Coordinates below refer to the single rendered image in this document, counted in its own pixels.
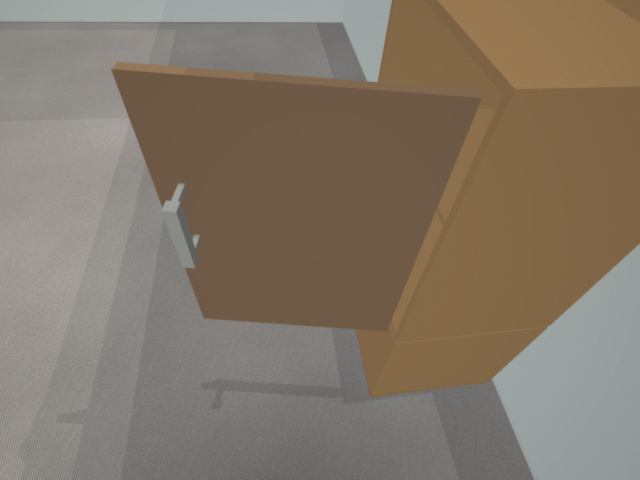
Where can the cupboard door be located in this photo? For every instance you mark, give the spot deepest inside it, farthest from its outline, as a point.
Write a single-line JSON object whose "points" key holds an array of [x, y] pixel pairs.
{"points": [[312, 196]]}

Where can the handle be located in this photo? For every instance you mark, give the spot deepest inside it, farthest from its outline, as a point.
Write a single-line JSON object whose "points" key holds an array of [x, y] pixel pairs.
{"points": [[176, 222]]}

